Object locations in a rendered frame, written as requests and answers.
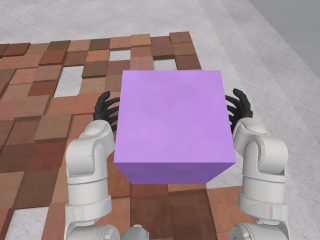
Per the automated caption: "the robot right upper arm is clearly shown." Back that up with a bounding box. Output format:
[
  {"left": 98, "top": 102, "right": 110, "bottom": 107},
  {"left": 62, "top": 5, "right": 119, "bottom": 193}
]
[{"left": 229, "top": 222, "right": 288, "bottom": 240}]

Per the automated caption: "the right robot forearm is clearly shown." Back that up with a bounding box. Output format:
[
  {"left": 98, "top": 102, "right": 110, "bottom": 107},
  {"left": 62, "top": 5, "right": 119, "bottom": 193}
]
[{"left": 232, "top": 117, "right": 291, "bottom": 240}]

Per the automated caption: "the left robot hand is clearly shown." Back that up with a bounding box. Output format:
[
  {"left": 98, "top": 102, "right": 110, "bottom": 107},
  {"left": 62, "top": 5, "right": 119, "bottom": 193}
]
[{"left": 93, "top": 91, "right": 120, "bottom": 132}]

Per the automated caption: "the left robot forearm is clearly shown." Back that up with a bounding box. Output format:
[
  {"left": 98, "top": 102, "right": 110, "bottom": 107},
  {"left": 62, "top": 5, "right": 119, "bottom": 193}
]
[{"left": 63, "top": 120, "right": 115, "bottom": 240}]

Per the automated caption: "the right robot hand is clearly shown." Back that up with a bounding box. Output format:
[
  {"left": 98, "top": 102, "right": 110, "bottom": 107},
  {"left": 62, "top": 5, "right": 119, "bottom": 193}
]
[{"left": 225, "top": 88, "right": 253, "bottom": 134}]

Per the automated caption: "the robot left upper arm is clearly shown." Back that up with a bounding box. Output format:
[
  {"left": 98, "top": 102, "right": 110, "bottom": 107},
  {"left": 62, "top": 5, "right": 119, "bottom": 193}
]
[{"left": 67, "top": 224, "right": 121, "bottom": 240}]

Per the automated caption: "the left robot thigh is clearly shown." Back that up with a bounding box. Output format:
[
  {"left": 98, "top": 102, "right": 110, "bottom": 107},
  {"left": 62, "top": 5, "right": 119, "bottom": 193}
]
[{"left": 120, "top": 227, "right": 149, "bottom": 240}]

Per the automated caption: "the carton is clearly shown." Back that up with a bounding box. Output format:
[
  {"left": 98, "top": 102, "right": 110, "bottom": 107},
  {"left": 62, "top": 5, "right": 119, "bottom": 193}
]
[{"left": 113, "top": 70, "right": 237, "bottom": 184}]

